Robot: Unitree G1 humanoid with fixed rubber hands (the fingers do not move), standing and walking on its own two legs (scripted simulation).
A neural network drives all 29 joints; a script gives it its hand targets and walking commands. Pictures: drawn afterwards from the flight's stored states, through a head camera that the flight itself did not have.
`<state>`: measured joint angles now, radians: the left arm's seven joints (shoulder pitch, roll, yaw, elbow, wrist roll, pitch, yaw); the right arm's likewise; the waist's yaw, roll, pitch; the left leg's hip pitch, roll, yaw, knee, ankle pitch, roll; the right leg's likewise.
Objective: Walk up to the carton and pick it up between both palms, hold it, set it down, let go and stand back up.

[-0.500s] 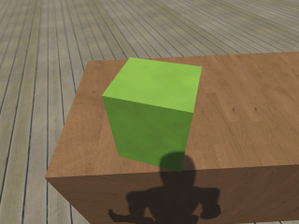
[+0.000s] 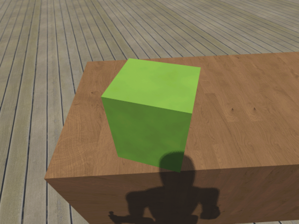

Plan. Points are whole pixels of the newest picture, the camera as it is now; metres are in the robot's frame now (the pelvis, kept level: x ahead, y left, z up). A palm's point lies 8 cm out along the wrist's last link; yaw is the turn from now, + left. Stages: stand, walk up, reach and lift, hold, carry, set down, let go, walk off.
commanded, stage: stand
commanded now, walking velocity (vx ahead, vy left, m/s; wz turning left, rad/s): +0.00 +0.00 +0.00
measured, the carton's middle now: (155, 116) +0.43 +0.00 +0.08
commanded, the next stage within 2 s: none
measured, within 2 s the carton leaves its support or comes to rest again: neither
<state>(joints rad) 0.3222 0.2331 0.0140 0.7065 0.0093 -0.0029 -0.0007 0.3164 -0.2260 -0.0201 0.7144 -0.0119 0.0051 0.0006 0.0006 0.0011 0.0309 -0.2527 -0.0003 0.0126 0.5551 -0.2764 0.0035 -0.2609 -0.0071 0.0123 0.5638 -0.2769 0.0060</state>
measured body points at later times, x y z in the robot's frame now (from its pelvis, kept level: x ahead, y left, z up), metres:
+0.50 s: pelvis +0.00 +0.00 +0.00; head +0.01 +0.00 +0.45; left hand +0.08 +0.25 -0.12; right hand +0.07 -0.25 -0.12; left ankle +0.01 +0.12 -0.73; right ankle +0.02 -0.12 -0.73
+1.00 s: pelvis +0.00 +0.00 +0.00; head +0.01 +0.00 +0.45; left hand +0.07 +0.26 -0.12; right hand +0.06 -0.25 -0.13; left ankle +0.01 +0.12 -0.73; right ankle +0.02 -0.12 -0.73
